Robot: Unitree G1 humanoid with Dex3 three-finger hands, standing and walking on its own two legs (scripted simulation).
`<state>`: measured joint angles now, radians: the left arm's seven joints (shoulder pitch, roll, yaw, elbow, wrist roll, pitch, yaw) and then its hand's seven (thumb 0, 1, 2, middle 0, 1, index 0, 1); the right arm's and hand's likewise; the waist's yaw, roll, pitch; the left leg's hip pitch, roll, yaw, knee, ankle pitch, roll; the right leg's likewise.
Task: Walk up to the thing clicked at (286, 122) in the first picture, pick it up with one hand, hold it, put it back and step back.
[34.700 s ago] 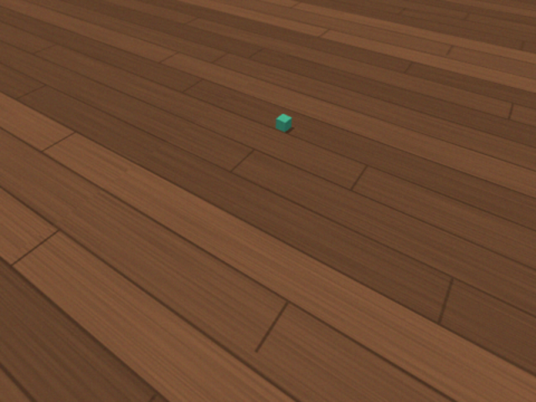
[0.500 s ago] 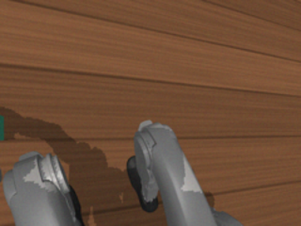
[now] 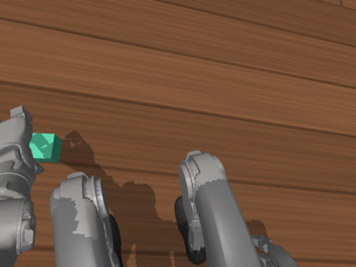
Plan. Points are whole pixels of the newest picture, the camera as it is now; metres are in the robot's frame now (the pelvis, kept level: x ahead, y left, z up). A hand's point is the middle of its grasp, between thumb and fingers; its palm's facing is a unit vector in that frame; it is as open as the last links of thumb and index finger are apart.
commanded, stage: home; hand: left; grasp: from above
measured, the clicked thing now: (43, 148) +0.45 +0.30 -0.30
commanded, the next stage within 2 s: none
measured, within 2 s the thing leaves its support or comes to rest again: neither
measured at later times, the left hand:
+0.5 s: hand out of the picture +0.35 +0.31 -0.06, palm faces -0.38 -0.29 -0.88, open 10.3 cm
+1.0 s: hand out of the picture +0.24 +0.23 +0.17, palm faces -0.08 -0.88 -0.47, open 7.6 cm
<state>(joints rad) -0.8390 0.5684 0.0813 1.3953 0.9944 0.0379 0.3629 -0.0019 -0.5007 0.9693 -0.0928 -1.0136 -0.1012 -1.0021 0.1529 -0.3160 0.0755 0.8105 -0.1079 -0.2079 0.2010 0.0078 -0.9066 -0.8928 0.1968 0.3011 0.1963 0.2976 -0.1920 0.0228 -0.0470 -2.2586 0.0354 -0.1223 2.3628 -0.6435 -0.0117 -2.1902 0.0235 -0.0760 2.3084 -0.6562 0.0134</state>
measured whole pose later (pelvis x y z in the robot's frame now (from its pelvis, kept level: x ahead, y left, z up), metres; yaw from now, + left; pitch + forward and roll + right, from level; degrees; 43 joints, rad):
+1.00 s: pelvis +0.03 +0.01 +0.24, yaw +5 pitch +24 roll -4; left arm 0.24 0.34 0.02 0.07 0.19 0.20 0.03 0.01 0.85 0.89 -0.21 -0.31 -0.21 -0.31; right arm 0.14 -0.22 -0.01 0.55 0.04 -0.10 -0.05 0.01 -0.90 -0.90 0.20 0.30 0.20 0.30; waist -0.03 0.05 -0.21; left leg -1.43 0.03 -0.06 1.59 -0.59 -0.01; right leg -1.37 0.00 -0.05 1.55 -0.61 0.01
